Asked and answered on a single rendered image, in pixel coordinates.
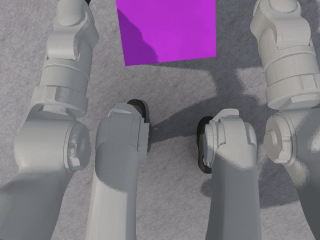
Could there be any robot left forearm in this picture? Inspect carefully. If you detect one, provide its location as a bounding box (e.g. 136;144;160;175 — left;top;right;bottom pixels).
14;0;99;163

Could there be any right robot thigh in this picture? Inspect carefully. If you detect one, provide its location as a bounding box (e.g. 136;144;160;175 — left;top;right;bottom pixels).
203;117;262;240

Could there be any carton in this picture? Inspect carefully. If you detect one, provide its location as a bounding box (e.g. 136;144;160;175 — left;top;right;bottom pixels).
115;0;216;66

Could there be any robot left foot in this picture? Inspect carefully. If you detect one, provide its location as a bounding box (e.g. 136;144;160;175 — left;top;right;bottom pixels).
127;99;146;123

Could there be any robot right forearm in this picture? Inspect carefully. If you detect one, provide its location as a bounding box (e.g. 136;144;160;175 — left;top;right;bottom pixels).
250;0;320;111

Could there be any robot left upper arm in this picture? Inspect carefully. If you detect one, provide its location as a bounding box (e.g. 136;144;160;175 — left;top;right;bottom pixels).
0;118;92;240

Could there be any robot right upper arm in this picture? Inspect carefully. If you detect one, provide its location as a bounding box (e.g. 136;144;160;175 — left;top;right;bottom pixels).
263;108;320;240

